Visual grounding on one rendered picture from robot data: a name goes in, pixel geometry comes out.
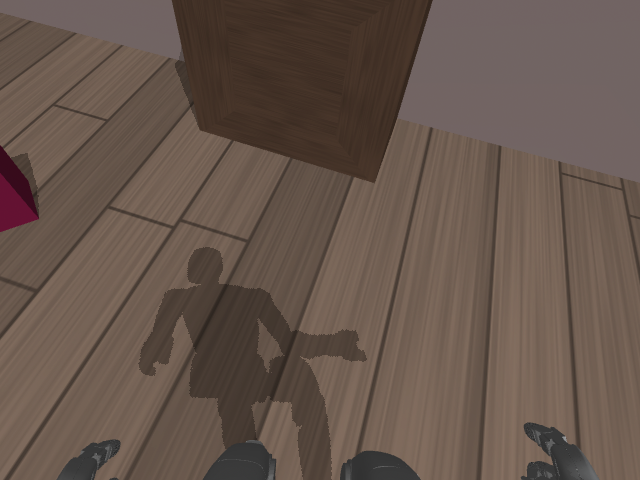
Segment right robot hand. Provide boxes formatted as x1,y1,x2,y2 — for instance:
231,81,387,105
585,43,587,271
521,422,599,480

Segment left robot hand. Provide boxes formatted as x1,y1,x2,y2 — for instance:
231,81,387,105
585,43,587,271
56,439,121,480

